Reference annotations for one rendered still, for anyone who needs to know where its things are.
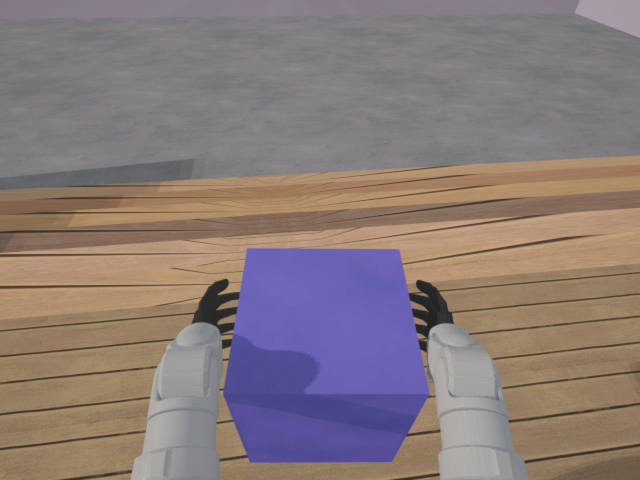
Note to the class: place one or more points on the left robot forearm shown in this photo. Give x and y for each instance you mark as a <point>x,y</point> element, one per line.
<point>183,410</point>

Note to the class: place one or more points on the carton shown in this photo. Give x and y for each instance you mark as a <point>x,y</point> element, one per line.
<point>325,363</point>

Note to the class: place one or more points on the right robot hand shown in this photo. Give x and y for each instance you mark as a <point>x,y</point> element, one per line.
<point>435,304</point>

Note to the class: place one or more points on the right robot forearm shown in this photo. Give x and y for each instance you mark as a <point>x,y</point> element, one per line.
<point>475,433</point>

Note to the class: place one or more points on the left robot hand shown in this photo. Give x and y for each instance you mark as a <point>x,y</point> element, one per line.
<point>207,311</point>

